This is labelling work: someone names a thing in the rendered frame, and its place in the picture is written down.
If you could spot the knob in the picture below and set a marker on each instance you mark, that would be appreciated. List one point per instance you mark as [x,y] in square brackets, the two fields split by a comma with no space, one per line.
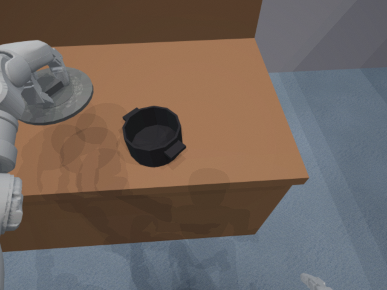
[50,84]

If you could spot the robot right hand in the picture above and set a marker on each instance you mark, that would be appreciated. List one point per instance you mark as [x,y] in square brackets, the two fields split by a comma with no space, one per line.
[314,283]

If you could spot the lid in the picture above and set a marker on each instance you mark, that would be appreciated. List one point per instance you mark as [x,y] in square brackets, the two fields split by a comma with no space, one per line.
[68,101]

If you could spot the table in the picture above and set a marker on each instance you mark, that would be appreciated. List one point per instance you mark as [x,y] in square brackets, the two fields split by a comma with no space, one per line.
[199,58]

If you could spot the left robot upper arm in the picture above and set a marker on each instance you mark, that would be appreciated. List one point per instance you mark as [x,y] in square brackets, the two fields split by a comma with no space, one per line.
[11,200]

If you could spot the left robot forearm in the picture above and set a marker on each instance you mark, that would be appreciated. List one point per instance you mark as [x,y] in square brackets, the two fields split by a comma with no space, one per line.
[14,74]

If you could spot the pot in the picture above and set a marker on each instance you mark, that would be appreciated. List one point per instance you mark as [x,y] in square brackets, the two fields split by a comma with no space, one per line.
[153,135]

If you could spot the robot left hand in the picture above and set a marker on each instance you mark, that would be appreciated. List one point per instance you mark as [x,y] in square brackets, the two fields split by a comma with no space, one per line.
[39,54]

